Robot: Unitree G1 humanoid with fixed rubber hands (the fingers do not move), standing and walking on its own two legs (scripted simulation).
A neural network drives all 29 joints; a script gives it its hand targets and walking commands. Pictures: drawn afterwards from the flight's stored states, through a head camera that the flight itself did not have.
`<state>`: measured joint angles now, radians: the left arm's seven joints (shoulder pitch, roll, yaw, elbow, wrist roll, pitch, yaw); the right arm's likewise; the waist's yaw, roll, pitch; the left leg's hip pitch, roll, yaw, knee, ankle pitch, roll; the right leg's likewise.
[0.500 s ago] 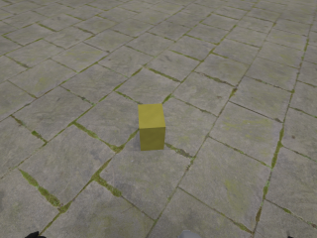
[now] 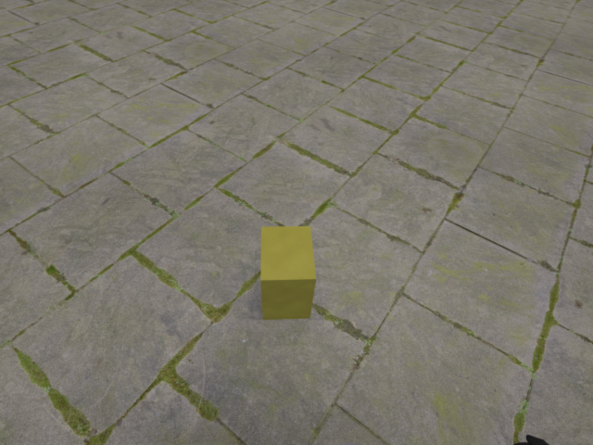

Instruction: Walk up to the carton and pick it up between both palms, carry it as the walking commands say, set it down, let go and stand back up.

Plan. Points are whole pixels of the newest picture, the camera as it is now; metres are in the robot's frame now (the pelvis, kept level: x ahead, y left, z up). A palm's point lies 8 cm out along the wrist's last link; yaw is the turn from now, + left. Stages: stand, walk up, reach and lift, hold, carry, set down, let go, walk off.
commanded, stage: walk up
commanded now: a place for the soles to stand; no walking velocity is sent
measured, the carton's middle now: (286, 273) +0.78 +0.01 -0.61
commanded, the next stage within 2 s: none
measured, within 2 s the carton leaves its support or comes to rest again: neither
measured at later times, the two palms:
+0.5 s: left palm (50, 432) +0.17 +0.33 -0.08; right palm (516, 362) +0.28 -0.35 -0.07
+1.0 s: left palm (115, 329) +0.32 +0.29 -0.08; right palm (506, 321) +0.36 -0.38 -0.10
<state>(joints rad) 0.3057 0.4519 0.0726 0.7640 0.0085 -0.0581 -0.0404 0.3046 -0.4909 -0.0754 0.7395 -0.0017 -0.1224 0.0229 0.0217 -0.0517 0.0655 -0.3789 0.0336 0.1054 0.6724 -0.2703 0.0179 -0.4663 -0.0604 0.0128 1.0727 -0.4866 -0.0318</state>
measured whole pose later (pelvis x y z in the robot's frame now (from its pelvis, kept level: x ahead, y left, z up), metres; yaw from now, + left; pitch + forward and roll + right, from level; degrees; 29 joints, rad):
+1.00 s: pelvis +0.26 -0.05 -0.01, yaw +3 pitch -2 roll +1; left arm 0.26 0.45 0.06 0.80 0.00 -0.05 -0.01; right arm 0.28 -0.46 -0.04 0.84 -0.01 -0.07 0.00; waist 0.03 0.01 0.09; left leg -0.43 0.03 0.06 0.74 -0.28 0.02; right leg -0.40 -0.06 -0.06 0.82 -0.39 -0.01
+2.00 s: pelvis +0.32 -0.04 +0.03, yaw +6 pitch -1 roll +0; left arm 0.05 0.37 0.03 1.09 0.01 -0.01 0.00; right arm 0.04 -0.39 0.00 1.08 -0.01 -0.02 0.00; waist 0.01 0.01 0.07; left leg -0.19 0.01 0.00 0.41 -0.19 0.00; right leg -0.09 -0.05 -0.12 0.38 -0.26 0.01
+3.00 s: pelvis +0.38 +0.01 +0.03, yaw +4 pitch -1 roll +0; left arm 0.04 0.36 0.01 1.06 0.00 -0.01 0.01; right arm 0.02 -0.38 -0.03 1.07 -0.01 -0.02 0.00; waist 0.00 -0.01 0.07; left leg -0.09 -0.01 0.11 0.32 -0.21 0.03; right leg -0.12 -0.03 0.00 0.34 -0.19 0.02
